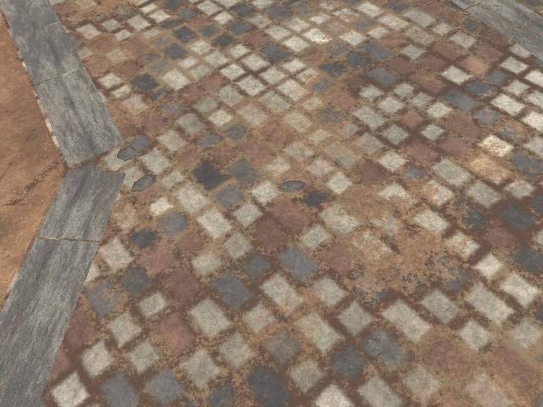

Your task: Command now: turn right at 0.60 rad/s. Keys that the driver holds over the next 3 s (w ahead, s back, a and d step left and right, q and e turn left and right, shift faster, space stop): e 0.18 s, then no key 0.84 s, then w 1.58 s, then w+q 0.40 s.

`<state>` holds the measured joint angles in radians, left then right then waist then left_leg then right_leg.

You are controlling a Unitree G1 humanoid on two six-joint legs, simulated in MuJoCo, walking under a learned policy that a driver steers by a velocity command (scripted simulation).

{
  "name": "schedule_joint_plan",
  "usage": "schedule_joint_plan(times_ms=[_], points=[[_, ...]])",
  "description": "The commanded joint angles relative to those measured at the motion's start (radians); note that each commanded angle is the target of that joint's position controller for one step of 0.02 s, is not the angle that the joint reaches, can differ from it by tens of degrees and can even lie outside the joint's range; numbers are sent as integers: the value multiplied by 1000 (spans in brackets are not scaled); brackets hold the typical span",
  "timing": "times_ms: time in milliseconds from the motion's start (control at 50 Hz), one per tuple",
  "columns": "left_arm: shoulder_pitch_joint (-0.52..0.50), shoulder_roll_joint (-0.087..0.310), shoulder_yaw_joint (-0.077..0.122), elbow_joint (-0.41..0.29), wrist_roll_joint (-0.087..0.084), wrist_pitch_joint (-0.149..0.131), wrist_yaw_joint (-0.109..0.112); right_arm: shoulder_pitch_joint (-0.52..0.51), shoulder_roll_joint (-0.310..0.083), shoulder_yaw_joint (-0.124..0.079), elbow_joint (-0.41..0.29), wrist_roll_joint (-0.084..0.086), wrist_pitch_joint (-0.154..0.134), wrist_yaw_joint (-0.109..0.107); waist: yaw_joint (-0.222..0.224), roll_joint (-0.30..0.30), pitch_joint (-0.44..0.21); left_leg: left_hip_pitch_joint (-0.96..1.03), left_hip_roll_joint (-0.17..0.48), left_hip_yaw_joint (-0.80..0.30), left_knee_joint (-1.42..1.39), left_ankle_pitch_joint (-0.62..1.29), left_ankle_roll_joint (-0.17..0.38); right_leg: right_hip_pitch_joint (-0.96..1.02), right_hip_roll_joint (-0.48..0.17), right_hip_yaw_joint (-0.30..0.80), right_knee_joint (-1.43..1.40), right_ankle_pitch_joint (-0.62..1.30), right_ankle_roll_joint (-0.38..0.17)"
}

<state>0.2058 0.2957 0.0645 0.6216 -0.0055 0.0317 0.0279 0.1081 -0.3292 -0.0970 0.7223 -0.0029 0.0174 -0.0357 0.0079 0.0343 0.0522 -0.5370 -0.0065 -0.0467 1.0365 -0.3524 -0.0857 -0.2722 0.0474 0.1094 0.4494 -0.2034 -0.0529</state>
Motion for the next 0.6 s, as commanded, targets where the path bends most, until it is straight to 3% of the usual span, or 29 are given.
schedule_joint_plan(times_ms=[20,160,220,240,260,280,300,320,340,360,420,460,500,540,560,580,600], points=[[-18,180,52,-67,-3,-9,12,-50,-54,-9,-81,2,-19,4,9,-174,-130,-44,-2,-35,-133,17,-10,183,-223,265,-88,276,-172],[-53,196,60,-76,-8,7,-5,-37,-65,-11,-89,14,-41,28,15,-195,-129,123,-41,-50,-366,-34,13,126,-205,412,-48,287,-175],[-97,175,52,-81,-22,14,-1,41,-62,-14,-66,11,-53,40,-32,-188,-155,275,-32,-23,-618,137,44,112,-162,408,15,300,-122],[-72,148,44,-76,-21,14,3,56,-82,-18,-63,0,-54,38,-28,-151,-166,374,32,-58,-686,267,71,54,-124,373,55,183,-73],[-7,91,27,-67,1,11,1,44,-135,-23,-83,-18,-50,33,16,53,-192,473,225,-247,-718,429,145,-48,-17,240,238,-121,-9],[-19,132,42,-87,-9,2,6,34,-175,-28,-75,-45,-46,36,27,249,-116,420,370,-455,-737,560,333,-220,109,98,395,-454,48],[-1,204,65,-65,7,-4,11,10,-131,-18,-91,-32,-51,34,13,164,-107,379,406,-463,-743,510,396,-234,50,106,598,-458,91],[-1,221,76,-41,-2,-2,9,-19,-99,-8,-95,-21,-51,30,20,111,-89,361,345,-374,-732,459,361,-237,43,104,679,-393,105],[13,191,73,-17,-3,8,13,-43,-85,-2,-97,-9,-49,27,31,79,-77,362,282,-297,-721,397,314,-239,39,101,702,-341,124],[11,167,66,-12,0,15,14,-50,-69,6,-94,4,-49,24,22,84,-65,376,260,-266,-712,405,300,-257,37,105,713,-298,139],[-22,86,37,-17,-7,14,8,-22,-46,19,-74,-3,-40,21,3,116,-81,409,199,-165,-700,467,292,-194,10,37,540,-251,161],[-51,51,18,-23,0,9,4,-10,-64,16,-66,-2,-31,22,-19,147,-103,425,189,-142,-683,487,289,-105,-34,-27,348,-259,164],[-58,63,17,-16,-8,4,0,31,-96,8,-53,3,-19,23,-44,164,-112,432,202,-163,-668,507,298,-36,-33,-67,199,-226,159],[3,69,21,20,-6,1,-4,29,-92,16,-43,16,-15,26,-8,143,-108,400,192,-158,-639,508,275,83,-23,-93,-51,-23,131],[8,84,21,26,2,-1,-4,65,-77,23,-28,20,-23,28,-7,115,-104,365,180,-154,-638,478,235,159,-36,-64,-145,87,104],[14,131,26,17,11,-2,2,91,-61,32,-23,4,-38,34,-22,42,-133,301,159,-128,-617,398,172,262,-114,23,-117,248,71],[-3,199,40,22,17,2,8,124,-37,40,-28,-18,-56,44,-76,-124,-148,268,74,-39,-600,258,112,261,-177,81,-29,341,12]])
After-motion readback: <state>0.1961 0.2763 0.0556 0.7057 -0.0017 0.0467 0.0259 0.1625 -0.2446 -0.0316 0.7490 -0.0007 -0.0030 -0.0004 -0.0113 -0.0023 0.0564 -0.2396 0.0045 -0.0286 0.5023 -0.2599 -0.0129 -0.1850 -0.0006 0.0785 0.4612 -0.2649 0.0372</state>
